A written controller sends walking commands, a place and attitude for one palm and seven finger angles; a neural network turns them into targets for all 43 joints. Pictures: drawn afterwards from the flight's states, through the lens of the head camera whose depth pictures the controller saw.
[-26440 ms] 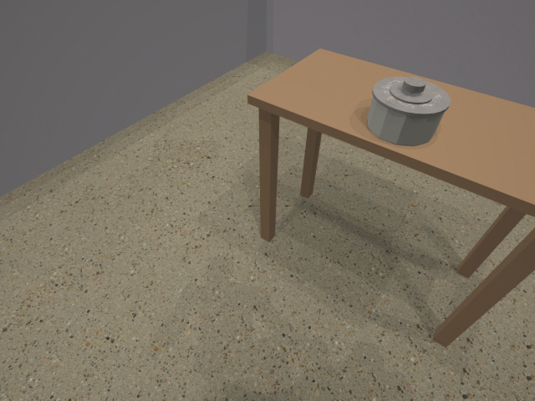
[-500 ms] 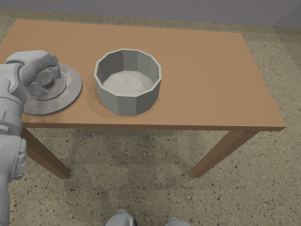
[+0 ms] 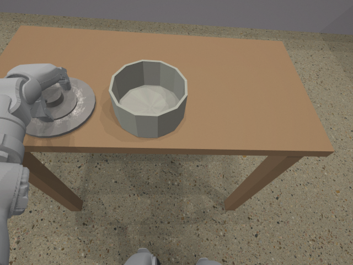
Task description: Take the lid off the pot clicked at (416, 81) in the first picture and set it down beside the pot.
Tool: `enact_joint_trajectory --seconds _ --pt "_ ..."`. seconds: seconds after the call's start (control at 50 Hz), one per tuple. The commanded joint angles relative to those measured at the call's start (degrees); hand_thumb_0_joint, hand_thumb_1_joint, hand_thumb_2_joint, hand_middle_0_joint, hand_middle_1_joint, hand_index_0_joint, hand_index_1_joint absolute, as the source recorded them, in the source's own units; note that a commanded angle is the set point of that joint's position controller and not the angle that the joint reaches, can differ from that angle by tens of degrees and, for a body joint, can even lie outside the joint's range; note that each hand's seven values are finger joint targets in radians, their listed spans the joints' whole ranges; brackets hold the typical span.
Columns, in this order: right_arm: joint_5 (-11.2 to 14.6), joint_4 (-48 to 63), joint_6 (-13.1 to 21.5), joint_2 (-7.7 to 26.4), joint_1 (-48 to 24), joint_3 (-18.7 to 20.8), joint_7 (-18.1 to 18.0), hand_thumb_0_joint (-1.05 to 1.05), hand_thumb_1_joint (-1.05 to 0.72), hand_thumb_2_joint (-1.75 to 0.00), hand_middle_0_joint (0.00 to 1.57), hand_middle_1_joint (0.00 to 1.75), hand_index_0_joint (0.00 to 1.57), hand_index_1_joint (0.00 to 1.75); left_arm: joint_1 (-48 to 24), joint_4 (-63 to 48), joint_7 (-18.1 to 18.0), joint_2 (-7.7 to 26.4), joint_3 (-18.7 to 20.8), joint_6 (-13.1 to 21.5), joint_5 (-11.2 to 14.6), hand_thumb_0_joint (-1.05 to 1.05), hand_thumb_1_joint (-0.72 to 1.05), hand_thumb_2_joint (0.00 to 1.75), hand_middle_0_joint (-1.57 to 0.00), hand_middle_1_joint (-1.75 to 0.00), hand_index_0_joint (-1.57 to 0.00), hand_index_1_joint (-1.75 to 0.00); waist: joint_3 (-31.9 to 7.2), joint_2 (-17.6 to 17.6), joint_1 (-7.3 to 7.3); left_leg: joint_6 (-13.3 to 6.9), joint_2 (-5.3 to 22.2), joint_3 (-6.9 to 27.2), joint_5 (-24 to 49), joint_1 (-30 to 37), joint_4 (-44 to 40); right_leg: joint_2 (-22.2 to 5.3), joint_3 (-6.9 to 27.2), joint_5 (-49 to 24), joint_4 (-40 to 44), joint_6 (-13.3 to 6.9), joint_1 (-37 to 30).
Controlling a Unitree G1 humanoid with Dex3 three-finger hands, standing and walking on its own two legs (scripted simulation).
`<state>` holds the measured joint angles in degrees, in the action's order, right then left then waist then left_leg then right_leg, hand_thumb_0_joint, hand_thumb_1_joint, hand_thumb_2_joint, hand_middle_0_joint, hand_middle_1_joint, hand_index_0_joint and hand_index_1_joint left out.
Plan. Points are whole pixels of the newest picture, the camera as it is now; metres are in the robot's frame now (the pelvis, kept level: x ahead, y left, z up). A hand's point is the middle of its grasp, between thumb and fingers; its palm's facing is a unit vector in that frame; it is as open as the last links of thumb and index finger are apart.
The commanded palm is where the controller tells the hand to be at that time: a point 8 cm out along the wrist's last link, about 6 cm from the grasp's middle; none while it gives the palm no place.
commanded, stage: raise the empty hand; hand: left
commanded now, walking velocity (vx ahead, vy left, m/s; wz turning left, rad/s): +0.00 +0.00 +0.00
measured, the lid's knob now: (50, 96) +0.50 +0.29 +0.05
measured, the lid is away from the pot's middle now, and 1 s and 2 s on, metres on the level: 0.24 0.24 0.24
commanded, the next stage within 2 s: draw the hand back to the body in 1.38 s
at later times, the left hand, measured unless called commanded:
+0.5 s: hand (39, 90) +0.48 +0.29 +0.10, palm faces -0.39 -0.07 -0.92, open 11.0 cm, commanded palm +0.48 +0.28 +0.16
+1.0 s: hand (28, 71) +0.47 +0.28 +0.15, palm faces -0.34 -0.06 -0.94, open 11.0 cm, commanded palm +0.48 +0.27 +0.22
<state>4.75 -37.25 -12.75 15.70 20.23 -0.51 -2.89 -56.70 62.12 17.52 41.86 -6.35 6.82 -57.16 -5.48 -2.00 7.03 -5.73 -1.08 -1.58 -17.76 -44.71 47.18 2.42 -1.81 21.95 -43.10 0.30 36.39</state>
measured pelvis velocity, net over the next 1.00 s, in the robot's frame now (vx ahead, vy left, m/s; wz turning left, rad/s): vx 0.01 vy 0.00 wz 0.03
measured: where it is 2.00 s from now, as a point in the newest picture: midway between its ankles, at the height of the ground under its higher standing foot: outside the picture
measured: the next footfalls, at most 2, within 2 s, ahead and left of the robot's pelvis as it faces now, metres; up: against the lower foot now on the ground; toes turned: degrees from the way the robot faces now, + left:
none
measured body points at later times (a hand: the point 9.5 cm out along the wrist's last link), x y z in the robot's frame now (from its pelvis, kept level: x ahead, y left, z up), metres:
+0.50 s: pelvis +0.01 +0.00 +0.01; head +0.09 +0.02 +0.45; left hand +0.49 +0.29 +0.15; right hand +0.04 -0.28 -0.10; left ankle +0.05 +0.05 -0.70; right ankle -0.01 -0.14 -0.70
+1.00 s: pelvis +0.01 +0.00 +0.02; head +0.07 +0.02 +0.47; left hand +0.49 +0.29 +0.20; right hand +0.08 -0.26 -0.10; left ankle +0.05 +0.05 -0.70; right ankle -0.01 -0.14 -0.70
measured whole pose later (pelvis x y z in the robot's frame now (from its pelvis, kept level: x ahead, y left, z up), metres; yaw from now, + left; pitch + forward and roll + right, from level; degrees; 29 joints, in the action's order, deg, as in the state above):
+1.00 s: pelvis +0.01 +0.00 +0.02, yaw +2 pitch +10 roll -3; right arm 5.3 -36.3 -13.7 15.4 15.7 -1.0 -2.3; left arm -59.4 57.6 20.6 40.4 -8.1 2.9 -54.7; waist -3.5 -2.2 5.7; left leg -6.1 -2.9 -1.1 -14.5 -33.1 37.3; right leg 1.0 -1.9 18.8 -33.1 0.5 24.6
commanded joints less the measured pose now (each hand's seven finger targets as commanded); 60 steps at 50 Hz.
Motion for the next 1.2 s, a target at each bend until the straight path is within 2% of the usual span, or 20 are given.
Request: enact_joint_trajectory --seconds 0.0,0.08,0.16,0.22,0.24,0.36,0.38,0.46,0.52,0.6,0.66,0.72,0.76,0.8,0.82,0.84,0.9,0.98,1.04,1.18 --pt "-0.1 3.1 0.7 11.1 5.4 3.4 -1.0 0.00 -0.90 -0.90 0.20 0.30 0.20 0.30 -20.6 -6.0 -0.9 11.9 3.3 0.0 1.2 0.00 -0.06 0.75 -0.39 -0.77 -0.39 -0.77 -17.1 -2.0 1.31 1.2 0.4 6.2 9.7 28.2 -5.4 3.0 -1.3 -5.5 7.2 -3.3 8.9" --pt "0.0 3.2 0.9 11.1 5.2 3.2 -1.3 0.00 -0.90 -0.90 0.20 0.30 0.20 0.30 -22.0 -6.7 -0.9 12.8 3.7 -0.1 1.3 0.00 -0.06 0.75 -0.39 -0.78 -0.39 -0.78 -18.5 -1.4 1.32 0.9 0.0 5.6 10.0 27.5 -5.3 2.8 -1.0 -6.8 7.2 -3.2 6.7" --pt "-0.2 3.7 0.9 10.6 4.7 3.3 -1.5 0.00 -0.90 -0.90 0.20 0.30 0.20 0.30 -25.5 -13.2 -1.1 15.9 5.8 0.7 0.8 0.00 -0.06 0.75 -0.39 -0.78 -0.39 -0.78 -24.2 -5.9 0.63 1.2 0.1 5.6 14.7 32.9 -5.3 2.8 -0.5 -9.2 7.6 -3.2 4.6" --pt "0.1 3.7 0.8 10.6 4.3 3.0 -1.7 0.00 -0.90 -0.90 0.20 0.30 0.20 0.30 -24.4 -11.0 -1.2 15.8 5.6 0.2 1.1 0.00 -0.06 0.75 -0.39 -0.78 -0.39 -0.78 -21.2 -4.6 0.87 1.1 0.0 5.6 13.5 31.2 -5.9 2.8 -0.7 -9.4 8.4 -3.2 3.9" --pt "0.2 4.0 1.2 10.6 3.8 3.0 -1.8 0.00 -0.90 -0.90 0.20 0.30 0.20 0.30 -27.5 -16.2 -1.1 15.9 5.9 1.1 2.0 0.00 -0.06 0.75 -0.39 -0.78 -0.39 -0.78 -23.4 -7.4 0.43 1.2 0.2 5.7 16.4 33.9 -6.1 2.7 -0.8 -10.5 8.3 -3.4 3.6" --pt "0.1 4.0 1.6 10.5 3.5 2.9 -1.9 0.00 -0.90 -0.90 0.20 0.30 0.20 0.30 -26.4 -15.6 -1.7 18.6 7.9 0.7 1.4 0.00 -0.06 0.75 -0.39 -0.78 -0.39 -0.78 -23.6 -8.2 0.10 1.5 0.4 6.4 19.6 36.6 -7.3 2.7 -0.8 -11.5 9.7 -3.2 2.0" --pt "0.0 3.8 1.6 10.3 3.4 3.1 -1.8 0.00 -0.90 -0.90 0.20 0.30 0.20 0.30 -24.9 -14.4 -1.7 16.4 6.8 0.3 1.4 0.00 -0.06 0.75 -0.39 -0.78 -0.39 -0.78 -23.1 -8.1 0.15 1.5 0.4 6.4 21.3 37.3 -7.1 2.7 -0.9 -11.9 9.9 -3.3 2.5" --pt "-0.1 4.4 1.0 10.5 2.8 3.2 -1.1 0.00 -0.90 -0.90 0.20 0.30 0.20 0.30 -22.7 -14.5 -1.1 17.2 7.7 0.0 1.7 0.00 -0.06 0.75 -0.39 -0.78 -0.39 -0.78 -23.0 -7.1 -0.33 1.6 0.5 6.2 24.7 37.8 -7.6 2.8 -0.9 -13.6 10.5 -3.1 0.4" --pt "0.0 4.6 0.4 10.5 2.1 3.4 -0.7 0.00 -0.90 -0.90 0.20 0.30 0.20 0.30 -23.4 -14.8 -0.4 14.7 5.6 -0.8 2.3 0.00 -0.06 0.75 -0.39 -0.78 -0.39 -0.78 -22.0 -5.4 0.18 1.3 0.5 6.1 23.5 37.9 -8.3 2.7 -0.9 -13.4 11.5 -2.9 -0.2" --pt "-0.3 5.4 0.2 10.2 1.4 3.7 -0.5 0.00 -0.90 -0.90 0.20 0.30 0.20 0.30 -26.2 -21.8 -0.2 16.7 7.5 0.2 2.7 0.00 -0.06 0.75 -0.39 -0.78 -0.39 -0.78 -26.5 -8.9 -0.40 2.0 1.0 7.8 32.2 45.0 -8.3 2.7 -1.0 -15.2 11.9 -3.0 -0.7" --pt "0.0 4.9 -0.3 10.5 0.7 3.3 -0.3 0.00 -0.90 -0.90 0.20 0.30 0.20 0.30 -23.2 -15.9 0.1 17.1 7.9 -0.5 3.1 0.00 -0.06 0.75 -0.39 -0.78 -0.39 -0.78 -21.0 -5.0 -0.36 1.7 0.9 7.2 27.8 40.4 -9.6 2.5 -1.2 -14.0 12.5 -2.9 -1.3" --pt "0.4 5.1 -0.5 10.5 -0.3 3.1 0.0 0.00 -0.90 -0.90 0.20 0.30 0.20 0.30 -24.6 -13.9 0.2 12.9 3.8 -2.4 3.1 0.00 -0.06 0.75 -0.39 -0.78 -0.39 -0.78 -17.3 -3.4 -0.09 1.4 0.6 7.1 20.3 37.7 -11.6 2.4 -1.4 -10.8 13.4 -3.1 -0.8" --pt "0.1 5.7 -0.4 10.3 -0.8 3.3 0.2 0.00 -0.90 -0.90 0.20 0.30 0.20 0.30 -28.9 -19.3 0.3 12.5 3.1 -2.2 2.5 0.00 -0.06 0.75 -0.39 -0.78 -0.39 -0.78 -21.0 -7.1 -0.31 2.0 1.0 8.3 24.5 42.6 -11.3 2.2 -1.3 -11.1 13.1 -3.3 -0.5" --pt "0.0 5.8 -0.2 10.1 -0.5 3.5 0.1 0.00 -0.90 -0.90 0.20 0.30 0.20 0.30 -30.2 -20.5 0.4 12.9 3.6 -2.2 2.4 0.00 -0.06 0.75 -0.39 -0.78 -0.39 -0.78 -23.5 -7.3 -0.09 2.1 1.1 9.0 25.9 45.3 -11.0 2.4 -1.2 -11.1 13.4 -3.2 -0.3" --pt "-0.1 5.8 -0.1 10.1 -0.4 3.4 0.0 0.00 -0.90 -0.90 0.20 0.30 0.20 0.30 -30.6 -20.8 0.3 15.5 5.7 -2.1 2.5 0.00 -0.06 0.75 -0.39 -0.78 -0.39 -0.78 -24.4 -7.5 -0.43 2.1 0.9 8.8 25.4 45.3 -11.4 2.2 -1.1 -11.3 13.6 -3.2 -1.7" --pt "-0.2 5.9 0.1 10.3 -0.6 3.2 -0.3 0.00 -0.90 -0.90 0.20 0.30 0.20 0.30 -29.8 -19.9 0.5 17.1 7.0 -2.0 2.8 0.00 -0.06 0.75 -0.39 -0.78 -0.39 -0.78 -24.1 -6.2 -0.67 1.9 0.6 8.5 26.0 44.5 -11.2 2.1 -0.9 -12.6 13.7 -3.4 -2.8" --pt "0.3 5.1 -0.1 10.3 -1.0 2.8 -0.5 0.00 -0.90 -0.90 0.20 0.30 0.20 0.30 -30.6 -15.1 1.0 14.6 4.4 -3.6 3.2 0.00 -0.06 0.75 -0.39 -0.78 -0.39 -0.78 -19.7 -2.5 0.06 1.4 0.3 7.7 19.0 39.7 -13.2 2.0 -1.2 -11.1 14.6 -3.1 -3.7" --pt "0.3 4.5 0.5 10.4 -0.8 2.9 -0.3 0.00 -0.90 -0.90 0.20 0.30 0.20 0.30 -33.8 -14.1 1.6 9.7 -0.1 -5.1 2.6 0.00 -0.06 0.75 -0.39 -0.78 -0.39 -0.78 -17.8 -4.6 0.52 1.7 0.5 8.5 17.3 41.7 -13.8 2.2 -1.5 -8.5 15.1 -3.3 -0.9" --pt "0.2 5.1 0.9 10.7 -1.1 2.6 -0.7 0.00 -0.90 -0.90 0.20 0.30 0.20 0.30 -35.2 -15.6 2.2 14.4 2.9 -4.8 2.4 0.00 -0.06 0.75 -0.39 -0.78 -0.39 -0.78 -20.2 -4.8 -0.11 1.6 -0.1 7.9 17.7 41.2 -13.9 1.8 -1.1 -10.7 15.2 -3.7 -4.3" --pt "0.0 5.2 1.2 10.2 -1.0 2.7 -0.5 0.00 -0.90 -0.90 0.20 0.30 0.20 0.30 -36.6 -16.5 3.3 14.5 2.9 -5.2 2.1 0.00 -0.06 0.75 -0.39 -0.78 -0.39 -0.78 -22.7 -6.1 -0.16 1.7 -0.1 7.8 25.0 43.9 -13.4 2.1 -1.0 -13.8 15.4 -3.3 -5.7"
